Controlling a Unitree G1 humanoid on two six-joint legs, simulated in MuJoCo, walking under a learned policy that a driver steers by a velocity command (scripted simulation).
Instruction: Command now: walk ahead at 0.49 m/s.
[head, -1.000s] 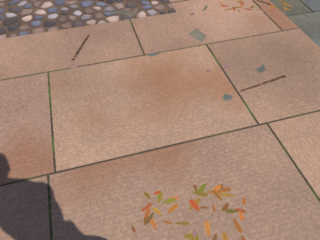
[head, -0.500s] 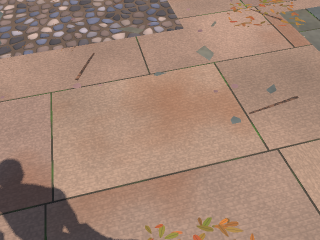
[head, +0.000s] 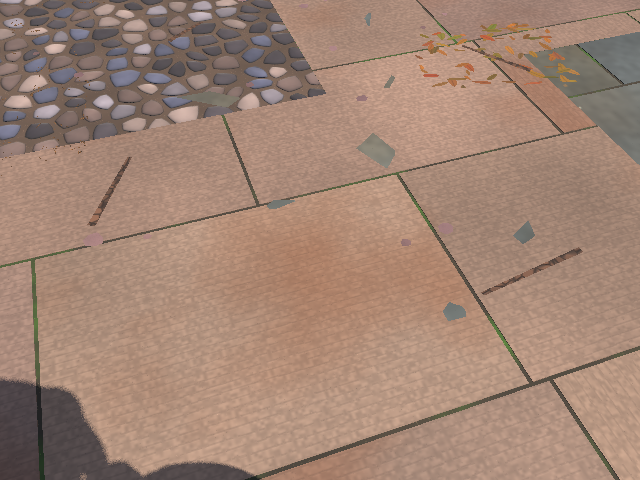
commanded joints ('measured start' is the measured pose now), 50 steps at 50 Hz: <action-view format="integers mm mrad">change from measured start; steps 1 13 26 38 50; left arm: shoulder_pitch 33 -182 93 235 34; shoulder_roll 43 80 107 137 137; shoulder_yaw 12 17 33 45 41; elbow -42 -130 0 88 -58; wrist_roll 12 -9 18 4 13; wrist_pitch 5 -28 -31 4 -58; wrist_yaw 7 -48 -40 -3 -5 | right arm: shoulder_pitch -40 87 -59 -400 -119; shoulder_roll -133 -189 -93 -69 -130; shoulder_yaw -22 -40 -30 -15 -56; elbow -56 -6 -101 -221 -200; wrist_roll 2 26 14 31 4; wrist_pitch -17 32 32 16 14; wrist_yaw -20 -39 -42 7 1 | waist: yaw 47 9 13 99 35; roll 74 118 -17 -17 39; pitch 54 44 6 94 -78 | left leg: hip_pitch -97 192 -525 -570 88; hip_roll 284 347 243 186 295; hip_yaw -215 -187 -120 -74 -472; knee -203 -6 756 288 -49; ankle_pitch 67 208 1 160 132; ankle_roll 172 85 -61 -26 198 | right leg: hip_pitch -27 133 502 747 15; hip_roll -43 69 -90 -140 10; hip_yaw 3 -70 89 -42 39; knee -145 -638 -1001 -976 54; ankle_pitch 155 115 309 284 -95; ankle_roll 27 -27 -190 -134 5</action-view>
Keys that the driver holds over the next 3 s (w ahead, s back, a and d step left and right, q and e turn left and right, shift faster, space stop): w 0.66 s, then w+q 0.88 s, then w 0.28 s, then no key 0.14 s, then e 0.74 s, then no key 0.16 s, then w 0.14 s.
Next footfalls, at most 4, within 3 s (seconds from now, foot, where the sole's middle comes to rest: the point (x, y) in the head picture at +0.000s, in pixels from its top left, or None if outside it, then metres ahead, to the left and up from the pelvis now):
0.30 right None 0.34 -0.17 -0.78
0.86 left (290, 423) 0.65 0.07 -0.78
1.38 right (338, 303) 0.97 -0.05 -0.78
1.90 left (198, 277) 1.06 0.31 -0.78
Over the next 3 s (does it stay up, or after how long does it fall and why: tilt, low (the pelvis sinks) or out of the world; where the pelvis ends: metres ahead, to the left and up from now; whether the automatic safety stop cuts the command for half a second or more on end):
stays up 1.13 0.22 0.00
